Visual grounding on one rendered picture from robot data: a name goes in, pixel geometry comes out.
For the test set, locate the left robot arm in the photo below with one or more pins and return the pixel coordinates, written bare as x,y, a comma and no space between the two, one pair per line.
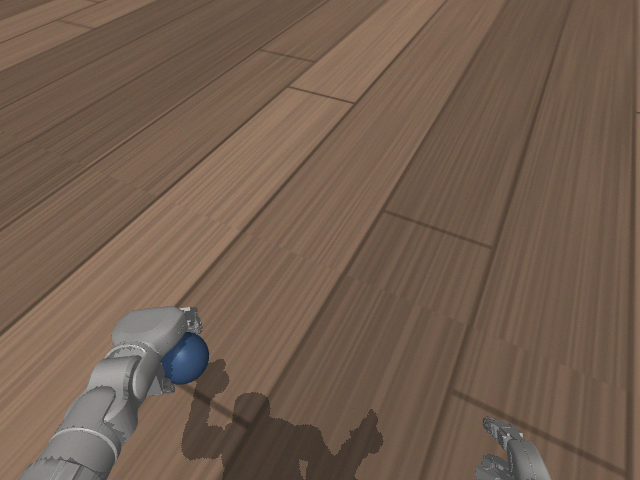
88,442

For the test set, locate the left robot hand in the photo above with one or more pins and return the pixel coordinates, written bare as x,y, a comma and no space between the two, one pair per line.
160,328

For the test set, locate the right robot hand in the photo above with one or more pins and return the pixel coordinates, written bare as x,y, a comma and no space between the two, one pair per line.
524,460

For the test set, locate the ball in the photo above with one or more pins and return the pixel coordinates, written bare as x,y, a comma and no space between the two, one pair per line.
187,360

